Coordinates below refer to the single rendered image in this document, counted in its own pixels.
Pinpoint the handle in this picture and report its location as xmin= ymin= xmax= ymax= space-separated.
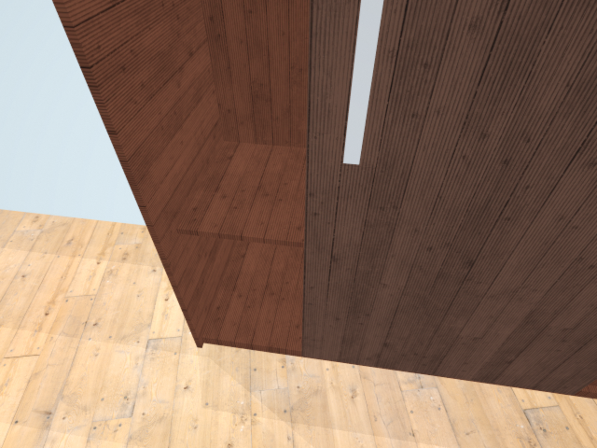
xmin=343 ymin=0 xmax=383 ymax=164

